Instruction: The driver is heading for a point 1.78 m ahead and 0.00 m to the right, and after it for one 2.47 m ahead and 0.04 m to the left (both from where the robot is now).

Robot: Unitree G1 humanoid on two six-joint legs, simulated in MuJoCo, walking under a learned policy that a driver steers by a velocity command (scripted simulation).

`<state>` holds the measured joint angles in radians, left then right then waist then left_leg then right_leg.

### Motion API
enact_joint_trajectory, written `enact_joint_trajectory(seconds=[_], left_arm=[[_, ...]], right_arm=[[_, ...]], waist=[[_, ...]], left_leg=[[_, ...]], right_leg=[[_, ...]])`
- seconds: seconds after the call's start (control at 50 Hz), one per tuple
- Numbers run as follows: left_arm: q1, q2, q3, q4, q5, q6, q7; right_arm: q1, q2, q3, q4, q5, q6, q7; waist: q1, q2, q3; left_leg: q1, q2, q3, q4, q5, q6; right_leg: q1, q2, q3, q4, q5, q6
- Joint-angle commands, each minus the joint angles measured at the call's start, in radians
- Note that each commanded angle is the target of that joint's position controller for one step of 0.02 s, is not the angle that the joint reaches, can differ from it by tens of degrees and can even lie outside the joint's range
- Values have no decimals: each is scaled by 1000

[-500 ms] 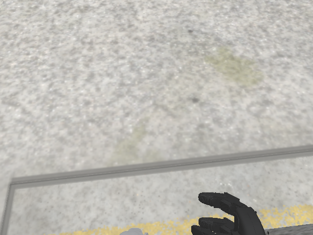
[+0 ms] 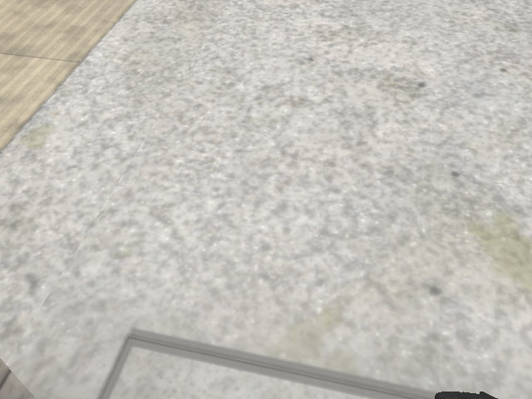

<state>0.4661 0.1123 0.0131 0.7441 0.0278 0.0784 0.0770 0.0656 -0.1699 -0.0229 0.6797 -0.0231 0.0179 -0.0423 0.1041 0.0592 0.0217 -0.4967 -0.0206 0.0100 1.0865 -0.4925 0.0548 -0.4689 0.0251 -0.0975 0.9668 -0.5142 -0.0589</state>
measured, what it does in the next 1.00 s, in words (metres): walks ahead: left foot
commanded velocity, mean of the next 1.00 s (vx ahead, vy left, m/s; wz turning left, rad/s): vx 0.32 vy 0.00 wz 0.06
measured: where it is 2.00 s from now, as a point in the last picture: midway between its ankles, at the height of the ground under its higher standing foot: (294, 287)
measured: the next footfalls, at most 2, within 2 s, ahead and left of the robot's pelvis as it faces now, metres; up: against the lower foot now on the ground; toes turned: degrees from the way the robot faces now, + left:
left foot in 0.56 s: +0.07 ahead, +0.32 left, +0.00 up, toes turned +17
right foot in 1.02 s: +0.39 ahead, +0.04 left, +0.22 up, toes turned +7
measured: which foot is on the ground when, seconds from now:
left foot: up 0.00-0.54, down 0.56-1.00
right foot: down 0.00-0.58, up 0.60-1.00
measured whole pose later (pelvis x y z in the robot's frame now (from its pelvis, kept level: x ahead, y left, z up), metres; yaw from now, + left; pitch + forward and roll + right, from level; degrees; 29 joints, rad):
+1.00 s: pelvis +0.19 +0.16 +0.06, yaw +2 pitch +1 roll -4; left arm 0.18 0.19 0.05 0.67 0.00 0.14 -0.01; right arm 0.36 -0.22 -0.04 0.79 0.00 -0.06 -0.06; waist 0.10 -0.05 0.07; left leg 0.06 0.25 0.22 0.35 -0.38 -0.12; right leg -1.15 0.06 -0.02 1.76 -0.68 -0.14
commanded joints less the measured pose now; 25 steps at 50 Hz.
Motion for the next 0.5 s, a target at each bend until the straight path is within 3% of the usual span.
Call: enact_joint_trajectory(seconds=[0.02, 0.04, 0.06, 0.08, 0.1, 0.14, 0.16, 0.22, 0.24, 0.26, 0.3, 0.36, 0.4, 0.44, 0.46, 0.48, 0.5], left_arm=[[-171, 95, 14, -171, 19, -54, 12], [-215, 173, 41, -191, 25, -62, 17], [-199, 227, 56, -188, 26, -73, 20], [-219, 204, 68, -156, 17, -94, 31], [-208, 186, 59, -147, 3, -107, 32], [-205, 175, 61, -144, 1, -124, 21], [-192, 171, 61, -123, 3, -144, 10], [-175, 206, 76, -101, 17, -174, -15], [-184, 207, 78, -98, 19, -182, -21], [-195, 219, 76, -91, 19, -191, -17], [-206, 222, 75, -86, 22, -206, -23], [-227, 263, 88, -45, 13, -232, -35], [-253, 270, 89, -28, 16, -237, -43], [-280, 273, 92, -23, 22, -233, -47], [-270, 267, 91, -23, 27, -225, -48], [-277, 273, 95, -31, 33, -226, -52], [-280, 286, 98, -51, 48, -206, -34]], right_arm=[[61, -63, -45, -88, 18, 17, 6], [21, -66, -59, -104, 6, 28, 2], [-13, -65, -57, -141, 4, 36, 3], [7, -45, -59, -165, -63, 42, 17], [37, -23, -57, -161, -64, 47, 20], [85, -22, -56, -144, -58, 45, 22], [116, -53, -66, -104, -43, 43, 26], [67, -67, -71, -121, -40, 40, 37], [46, -70, -72, -123, -39, 39, 39], [10, -73, -77, -139, -39, 30, 44], [-20, -75, -75, -149, -37, 22, 43], [36, -47, -66, -137, -24, 27, 35], [19, -50, -62, -153, -21, 21, 30], [-25, -45, -50, -189, -27, 15, 27], [-63, -15, -31, -222, -8, 10, 32], [-92, -32, -27, -230, 13, 0, 33], [-135, -16, -10, -268, 17, -18, 46]], waist=[[-111, -242, -9], [-106, -123, -5], [-95, -108, 32], [-121, -13, 36], [-130, -7, 1], [-118, -24, -46], [-101, -2, -73], [-79, -123, -85], [-67, -140, -76], [-55, -215, -36], [-39, -197, -15], [-75, -219, 40], [-81, -230, 47], [-93, -233, 51], [-96, -268, 66], [-92, -251, 58], [-92, -237, 49]], left_leg=[[-149, -54, -66, 396, 135, -56], [-175, -42, -91, 511, 143, -59], [-243, -20, -105, 520, 101, -54], [-261, -18, -184, 627, 383, -59], [-280, -31, -169, 657, 445, -63], [-314, -32, -155, 664, 493, -62], [-318, -72, -118, 743, 530, -52], [-430, -29, -132, 716, 510, -22], [-458, -20, -134, 721, 502, -16], [-513, -9, -141, 712, 472, -15], [-527, 12, -167, 719, 465, -5], [-524, 38, -198, 704, 437, 12], [-566, 69, -197, 719, 402, 20], [-608, 142, -171, 697, 354, 30], [-640, 197, -179, 556, 273, 41], [-600, 209, -145, 475, 231, 45], [-567, 247, -179, 387, 213, 56]], right_leg=[[24, -304, 718, -566, 226, -269], [-16, -312, 654, -571, 37, -267], [1, -310, 574, -580, -54, -239], [-47, -269, 503, -411, -72, -190], [-15, -251, 425, -370, -43, -161], [82, -253, 364, -327, 27, -152], [117, -270, 372, -294, 20, -175], [207, -331, 435, -306, -198, -158], [212, -354, 451, -313, -243, -154], [212, -379, 460, -339, -299, -145], [180, -422, 491, -354, -319, -139], [90, -473, 462, -390, -344, -118], [84, -493, 466, -400, -353, -115], [73, -498, 460, -385, -325, -103], [72, -482, 450, -421, -360, -81], [43, -464, 436, -420, -357, -72], [24, -461, 485, -467, -325, -74]])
